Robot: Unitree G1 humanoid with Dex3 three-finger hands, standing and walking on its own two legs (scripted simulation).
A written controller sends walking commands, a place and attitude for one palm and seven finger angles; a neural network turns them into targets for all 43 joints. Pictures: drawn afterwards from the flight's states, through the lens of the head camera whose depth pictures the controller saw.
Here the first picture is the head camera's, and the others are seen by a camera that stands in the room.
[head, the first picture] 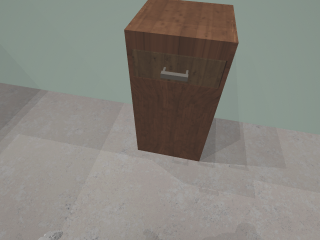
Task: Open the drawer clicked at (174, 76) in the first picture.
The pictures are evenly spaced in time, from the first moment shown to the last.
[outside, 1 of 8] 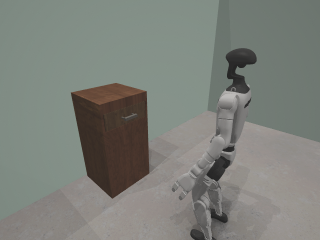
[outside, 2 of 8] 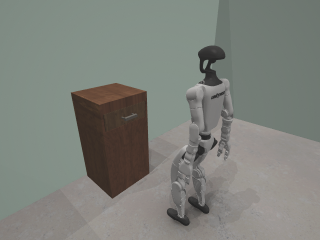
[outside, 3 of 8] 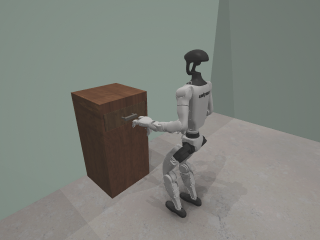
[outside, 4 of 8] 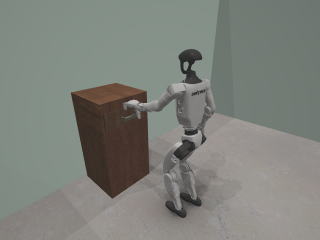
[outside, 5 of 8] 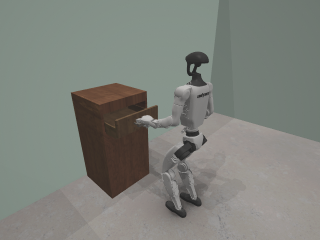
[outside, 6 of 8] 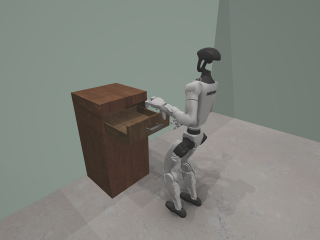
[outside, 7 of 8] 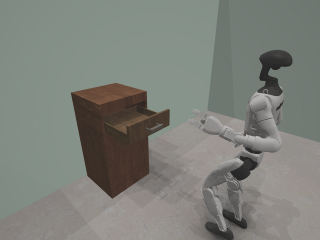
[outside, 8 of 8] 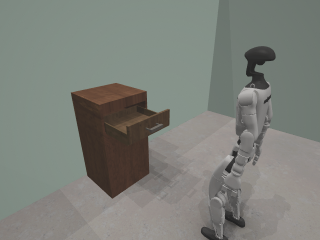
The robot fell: no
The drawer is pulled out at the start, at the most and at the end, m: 0.00 0.30 0.29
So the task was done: yes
